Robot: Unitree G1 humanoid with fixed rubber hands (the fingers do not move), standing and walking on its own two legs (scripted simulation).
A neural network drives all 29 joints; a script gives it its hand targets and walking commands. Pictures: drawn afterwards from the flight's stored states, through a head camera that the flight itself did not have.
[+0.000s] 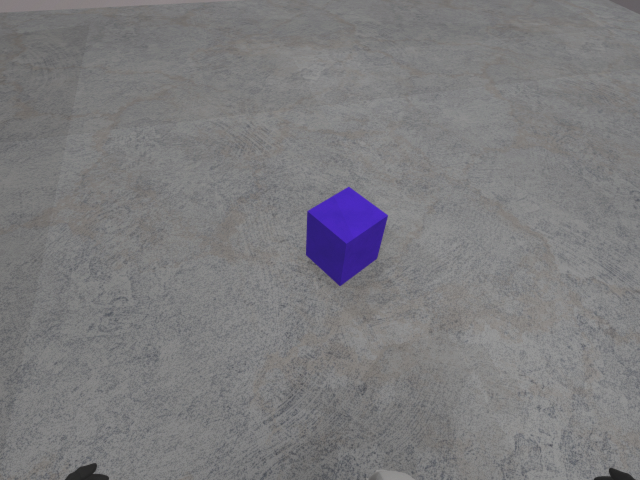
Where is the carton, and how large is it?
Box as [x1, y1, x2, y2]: [306, 187, 387, 285]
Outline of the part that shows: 349,187 307,211 306,254 339,285 376,258 387,216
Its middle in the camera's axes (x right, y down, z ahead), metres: +0.10 -0.01 +1.49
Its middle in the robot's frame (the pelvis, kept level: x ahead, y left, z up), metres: +1.05 -0.09 -0.64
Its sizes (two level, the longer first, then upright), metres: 0.210 0.200 0.250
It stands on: the floor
